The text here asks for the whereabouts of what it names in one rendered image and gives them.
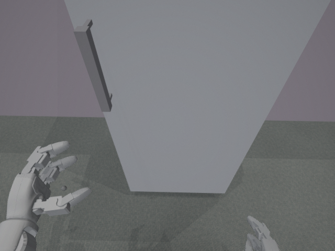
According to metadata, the handle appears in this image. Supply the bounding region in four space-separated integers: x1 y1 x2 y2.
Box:
74 19 112 112

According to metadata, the left robot forearm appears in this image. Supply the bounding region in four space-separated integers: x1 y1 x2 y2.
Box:
0 218 39 251

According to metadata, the fridge door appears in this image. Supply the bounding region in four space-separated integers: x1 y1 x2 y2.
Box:
64 0 331 193

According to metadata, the right robot hand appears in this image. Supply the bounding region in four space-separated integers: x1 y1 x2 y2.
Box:
245 216 280 251

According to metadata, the left robot hand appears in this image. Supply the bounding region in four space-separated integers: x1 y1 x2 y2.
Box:
6 141 91 223

